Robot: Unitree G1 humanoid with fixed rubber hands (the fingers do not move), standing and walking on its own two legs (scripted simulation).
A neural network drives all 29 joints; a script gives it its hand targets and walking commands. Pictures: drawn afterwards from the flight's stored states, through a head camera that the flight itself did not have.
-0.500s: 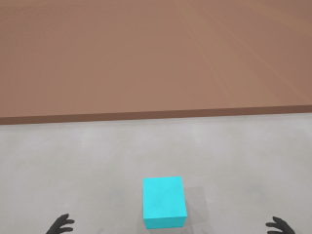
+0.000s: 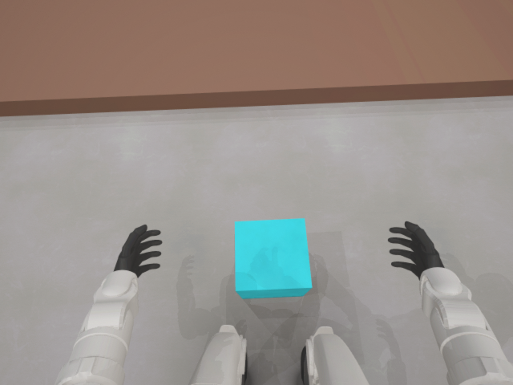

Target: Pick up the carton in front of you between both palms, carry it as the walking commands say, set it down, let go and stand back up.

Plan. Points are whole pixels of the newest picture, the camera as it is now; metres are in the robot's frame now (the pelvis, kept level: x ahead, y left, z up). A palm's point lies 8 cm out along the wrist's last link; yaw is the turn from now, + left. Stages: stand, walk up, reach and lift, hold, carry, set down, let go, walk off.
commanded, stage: reach and lift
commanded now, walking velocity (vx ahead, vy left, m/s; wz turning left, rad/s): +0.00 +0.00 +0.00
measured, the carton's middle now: (271, 261) +0.41 +0.01 -0.58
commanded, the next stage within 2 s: none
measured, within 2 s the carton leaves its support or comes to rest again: neither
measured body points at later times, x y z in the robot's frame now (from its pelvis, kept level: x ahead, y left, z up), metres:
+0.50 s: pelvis -0.07 -0.01 -0.07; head +0.22 +0.00 +0.27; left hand +0.43 +0.20 -0.18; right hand +0.45 -0.18 -0.18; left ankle +0.02 +0.13 -0.67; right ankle +0.02 -0.13 -0.67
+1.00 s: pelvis -0.08 +0.00 -0.26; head +0.26 +0.00 +0.03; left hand +0.41 +0.21 -0.42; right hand +0.43 -0.18 -0.42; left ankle +0.02 +0.13 -0.67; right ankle +0.02 -0.13 -0.67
